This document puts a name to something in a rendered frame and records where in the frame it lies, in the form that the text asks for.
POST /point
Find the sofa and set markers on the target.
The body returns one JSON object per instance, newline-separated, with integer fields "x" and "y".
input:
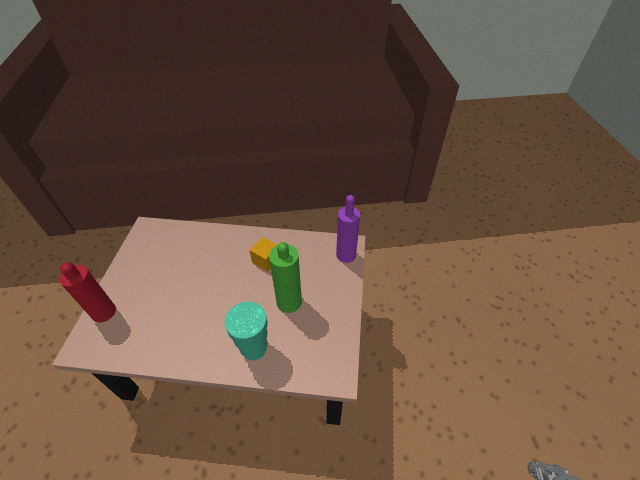
{"x": 112, "y": 110}

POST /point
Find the right robot hand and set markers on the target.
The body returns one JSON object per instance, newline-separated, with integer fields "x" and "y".
{"x": 544, "y": 471}

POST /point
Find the coffee table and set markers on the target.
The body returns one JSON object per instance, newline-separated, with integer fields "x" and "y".
{"x": 173, "y": 283}

